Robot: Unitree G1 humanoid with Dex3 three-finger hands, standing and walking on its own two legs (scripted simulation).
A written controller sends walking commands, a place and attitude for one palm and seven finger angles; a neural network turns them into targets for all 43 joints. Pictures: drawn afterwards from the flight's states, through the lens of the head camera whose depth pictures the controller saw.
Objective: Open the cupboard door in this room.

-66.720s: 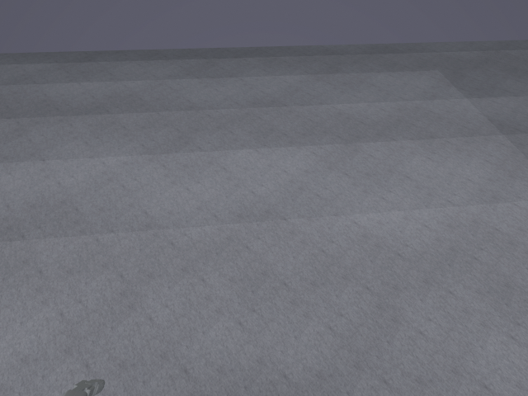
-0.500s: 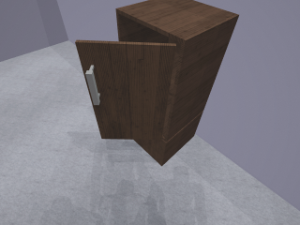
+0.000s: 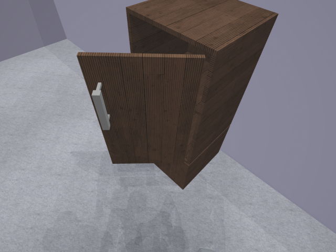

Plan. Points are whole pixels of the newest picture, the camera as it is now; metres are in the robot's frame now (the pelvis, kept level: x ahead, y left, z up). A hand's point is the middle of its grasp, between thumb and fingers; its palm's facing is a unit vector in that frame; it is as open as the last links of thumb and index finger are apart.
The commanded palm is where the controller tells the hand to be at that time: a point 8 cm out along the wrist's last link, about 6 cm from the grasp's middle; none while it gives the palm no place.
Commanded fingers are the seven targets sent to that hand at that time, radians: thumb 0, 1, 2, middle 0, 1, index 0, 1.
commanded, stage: come to a stop and stand still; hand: left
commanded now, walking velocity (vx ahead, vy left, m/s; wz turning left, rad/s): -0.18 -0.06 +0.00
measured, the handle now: (103, 107) +0.54 +0.23 -0.01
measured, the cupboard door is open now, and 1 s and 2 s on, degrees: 46 46 46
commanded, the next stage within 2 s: look again from close up in 1.28 s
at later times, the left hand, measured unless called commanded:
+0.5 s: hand out of the picture +0.06 +0.16 -0.19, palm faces +0.07 -0.98 -0.19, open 7.3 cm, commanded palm none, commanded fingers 0.00 0.90 0.90 -0.20 -0.30 -0.20 -0.30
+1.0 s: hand out of the picture -0.04 +0.13 -0.17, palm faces +0.04 -0.97 -0.22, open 7.4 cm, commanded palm none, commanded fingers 0.00 0.90 0.90 -0.20 -0.30 -0.20 -0.30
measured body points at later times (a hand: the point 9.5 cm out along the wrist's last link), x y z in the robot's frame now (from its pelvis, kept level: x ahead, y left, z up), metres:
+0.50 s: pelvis +0.00 -0.02 -0.01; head +0.02 +0.00 +0.44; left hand +0.05 +0.22 -0.17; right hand +0.04 -0.25 -0.16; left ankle -0.01 +0.05 -0.74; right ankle +0.04 -0.14 -0.73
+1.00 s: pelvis -0.03 -0.05 -0.01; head -0.03 -0.06 +0.44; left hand -0.04 +0.18 -0.16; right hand +0.01 -0.27 -0.17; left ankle -0.01 +0.05 -0.74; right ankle +0.00 -0.15 -0.74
